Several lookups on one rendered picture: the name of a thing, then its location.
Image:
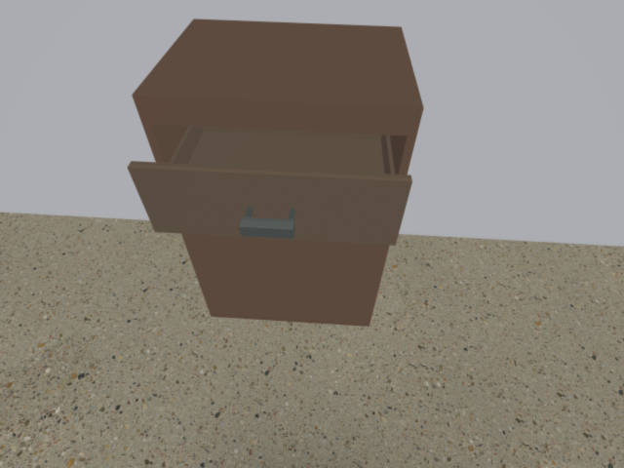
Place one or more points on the handle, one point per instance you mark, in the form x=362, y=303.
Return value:
x=267, y=227

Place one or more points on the cabinet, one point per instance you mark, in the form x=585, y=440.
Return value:
x=311, y=77

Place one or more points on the drawer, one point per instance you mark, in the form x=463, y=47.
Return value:
x=342, y=187

